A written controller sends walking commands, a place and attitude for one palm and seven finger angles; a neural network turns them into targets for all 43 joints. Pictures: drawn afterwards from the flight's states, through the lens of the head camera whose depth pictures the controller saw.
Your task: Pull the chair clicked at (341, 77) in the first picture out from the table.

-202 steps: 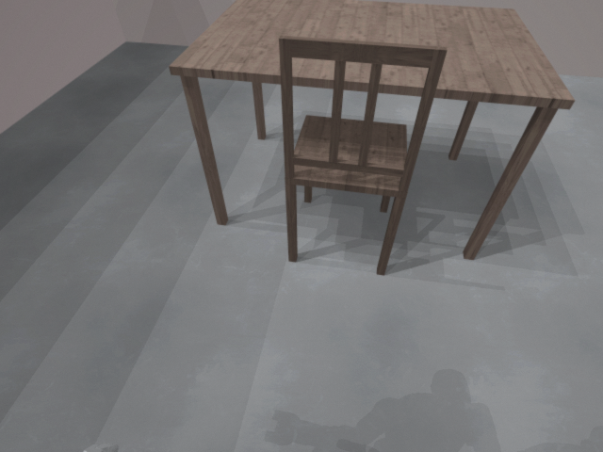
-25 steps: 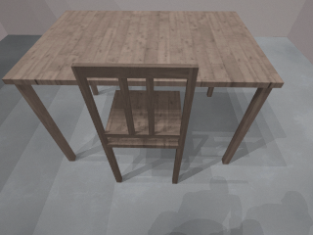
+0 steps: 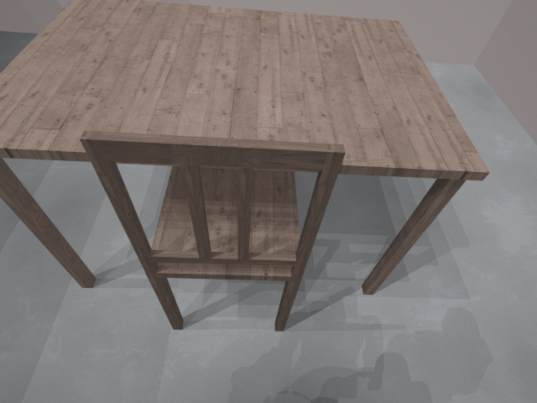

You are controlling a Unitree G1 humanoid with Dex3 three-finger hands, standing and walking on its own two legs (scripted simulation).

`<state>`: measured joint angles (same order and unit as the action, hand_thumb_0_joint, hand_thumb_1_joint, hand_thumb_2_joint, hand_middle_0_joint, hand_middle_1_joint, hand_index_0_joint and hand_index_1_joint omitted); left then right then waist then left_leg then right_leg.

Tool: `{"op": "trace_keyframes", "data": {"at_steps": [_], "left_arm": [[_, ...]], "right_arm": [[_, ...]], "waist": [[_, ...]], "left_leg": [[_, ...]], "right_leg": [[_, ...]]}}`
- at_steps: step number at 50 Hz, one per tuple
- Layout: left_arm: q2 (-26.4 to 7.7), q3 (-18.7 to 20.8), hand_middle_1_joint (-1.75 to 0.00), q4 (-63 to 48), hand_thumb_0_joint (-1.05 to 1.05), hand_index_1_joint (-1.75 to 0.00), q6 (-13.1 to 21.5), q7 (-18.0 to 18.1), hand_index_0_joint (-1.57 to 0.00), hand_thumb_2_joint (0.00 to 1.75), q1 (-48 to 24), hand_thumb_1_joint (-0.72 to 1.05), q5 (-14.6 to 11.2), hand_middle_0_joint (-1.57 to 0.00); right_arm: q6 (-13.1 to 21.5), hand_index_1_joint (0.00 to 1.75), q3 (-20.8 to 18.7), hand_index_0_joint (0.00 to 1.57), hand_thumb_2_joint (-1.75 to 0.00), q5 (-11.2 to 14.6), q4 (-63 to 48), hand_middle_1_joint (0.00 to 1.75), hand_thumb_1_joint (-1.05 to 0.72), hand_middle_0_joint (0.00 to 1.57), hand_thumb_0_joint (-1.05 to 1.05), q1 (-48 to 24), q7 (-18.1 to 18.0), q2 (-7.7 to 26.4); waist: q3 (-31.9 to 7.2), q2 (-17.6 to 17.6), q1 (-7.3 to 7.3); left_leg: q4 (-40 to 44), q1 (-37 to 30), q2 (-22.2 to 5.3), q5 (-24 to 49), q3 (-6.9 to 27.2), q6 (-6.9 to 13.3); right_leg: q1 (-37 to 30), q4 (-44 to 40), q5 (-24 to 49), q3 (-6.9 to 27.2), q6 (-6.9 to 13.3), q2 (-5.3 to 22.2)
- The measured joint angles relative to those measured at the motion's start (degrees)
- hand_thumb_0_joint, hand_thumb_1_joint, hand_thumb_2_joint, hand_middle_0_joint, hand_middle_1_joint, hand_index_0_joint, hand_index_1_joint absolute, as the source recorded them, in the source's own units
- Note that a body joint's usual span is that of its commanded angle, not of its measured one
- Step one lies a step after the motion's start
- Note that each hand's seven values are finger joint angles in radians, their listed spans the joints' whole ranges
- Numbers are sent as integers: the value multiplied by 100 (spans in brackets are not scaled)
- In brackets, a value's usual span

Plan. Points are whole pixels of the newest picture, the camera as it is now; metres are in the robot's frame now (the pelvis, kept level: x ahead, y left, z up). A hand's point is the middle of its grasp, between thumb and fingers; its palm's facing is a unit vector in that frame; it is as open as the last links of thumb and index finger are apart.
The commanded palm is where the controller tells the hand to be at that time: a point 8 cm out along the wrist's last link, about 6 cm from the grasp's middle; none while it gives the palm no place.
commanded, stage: come to a stop and stand still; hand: left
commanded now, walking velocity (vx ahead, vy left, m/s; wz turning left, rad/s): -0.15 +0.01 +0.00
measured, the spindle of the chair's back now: (198, 216) +0.45 +0.17 -0.07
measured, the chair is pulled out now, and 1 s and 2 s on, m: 0.00 0.00 0.00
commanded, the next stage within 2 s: look again from close up in 1.42 s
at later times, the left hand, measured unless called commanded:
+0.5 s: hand out of the picture +0.01 +0.16 -0.17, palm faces +0.07 -0.96 -0.26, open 7.3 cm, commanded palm none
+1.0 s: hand out of the picture -0.01 +0.16 -0.18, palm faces +0.01 -0.98 -0.19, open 7.3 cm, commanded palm none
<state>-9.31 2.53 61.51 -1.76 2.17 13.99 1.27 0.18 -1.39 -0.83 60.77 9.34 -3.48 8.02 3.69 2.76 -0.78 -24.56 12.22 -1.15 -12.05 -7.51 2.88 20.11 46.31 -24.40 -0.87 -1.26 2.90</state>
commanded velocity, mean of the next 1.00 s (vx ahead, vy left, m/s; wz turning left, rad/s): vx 0.03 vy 0.01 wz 0.00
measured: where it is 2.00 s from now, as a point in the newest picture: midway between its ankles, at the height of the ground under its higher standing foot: outside the picture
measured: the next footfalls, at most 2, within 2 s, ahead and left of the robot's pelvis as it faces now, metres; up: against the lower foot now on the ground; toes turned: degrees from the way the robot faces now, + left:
right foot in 0.16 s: +0.05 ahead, -0.16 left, +0.00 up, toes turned -3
left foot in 0.58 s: -0.02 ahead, +0.10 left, +0.00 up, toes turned +1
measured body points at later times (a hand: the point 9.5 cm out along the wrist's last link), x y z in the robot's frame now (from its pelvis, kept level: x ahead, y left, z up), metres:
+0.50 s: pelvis -0.03 -0.03 +0.00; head -0.01 -0.05 +0.45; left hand +0.00 +0.21 -0.15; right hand +0.03 -0.28 -0.16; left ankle -0.07 +0.10 -0.70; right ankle +0.01 -0.16 -0.74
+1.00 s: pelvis -0.02 -0.02 -0.01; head +0.00 -0.01 +0.44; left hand -0.01 +0.21 -0.17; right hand -0.08 -0.22 -0.17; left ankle -0.06 +0.11 -0.74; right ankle -0.04 -0.12 -0.75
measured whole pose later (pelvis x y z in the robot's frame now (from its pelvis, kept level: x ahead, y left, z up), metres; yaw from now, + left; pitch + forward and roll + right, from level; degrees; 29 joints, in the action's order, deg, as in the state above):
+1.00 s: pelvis -0.02 -0.02 -0.01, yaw -1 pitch +0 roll +1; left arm -8.8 2.3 63.3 -0.5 1.8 14.8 1.0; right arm -0.2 -0.6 -0.7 65.0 19.9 -3.3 6.0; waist 2.7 1.2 1.2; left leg -26.9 8.9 -0.1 -18.1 -1.8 0.0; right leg 12.1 27.5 -16.0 -1.1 0.4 0.4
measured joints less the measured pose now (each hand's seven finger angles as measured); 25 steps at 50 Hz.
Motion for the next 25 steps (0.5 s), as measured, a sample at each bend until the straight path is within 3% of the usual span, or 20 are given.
{"op": "trace_keyframes", "data": {"at_steps": [4,8,9,13,18,21,25], "left_arm": [[-134,59,-29,-187,0,-30,-63,1,-20,90,-210,92,5,-19],[-255,71,-29,-340,0,-30,53,9,-20,90,-230,92,21,-19],[-246,67,-29,-318,0,-30,98,21,-20,90,-233,92,35,-19],[-78,-22,-29,-289,0,-30,142,-1,-20,90,-258,91,48,-19],[63,-27,-29,-413,0,-30,131,34,-20,90,-231,91,48,-20],[74,-11,-29,-487,0,-30,118,33,-20,90,-166,91,65,-20],[8,28,-30,-506,0,-30,82,-12,-21,90,-32,91,98,-20]], "right_arm": [[-128,30,-81,20,-90,-35,-51,30,-93,20,0,17,58,55],[-221,30,-140,20,-90,-19,-84,30,-92,20,0,133,138,112],[-246,30,-161,20,-90,3,-83,30,-91,20,0,141,162,150],[-430,30,-243,20,-90,13,-123,30,-91,20,0,153,175,331],[-516,30,-286,20,-90,-14,-210,30,-91,19,1,162,237,455],[-521,30,-285,20,-90,-27,-271,30,-91,19,1,176,280,473],[-438,30,-231,20,-90,-18,-321,30,-91,19,1,216,314,439]], "waist": [[102,-134,67],[78,-183,57],[70,-246,54],[69,-500,116],[54,-501,58],[17,-440,1],[-72,-301,-114]], "left_leg": [[-101,9,-124,-51,42,-125],[-534,172,-175,-271,18,-316],[-728,251,-207,-399,39,-365],[-2170,698,20,-1597,518,-442],[-3605,1098,206,-1360,674,-555],[-3460,1036,171,-1190,698,-574],[-2300,604,79,-1210,649,-506]], "right_leg": [[-59,-286,94,-35,31,-21],[-549,-1463,1120,-82,71,26],[-567,-1477,929,-87,92,-2],[-549,-1410,785,-149,176,-47],[-555,-1666,1047,-131,182,37],[-512,-1782,1177,-125,148,84],[-434,-1884,1322,-93,87,130]]}}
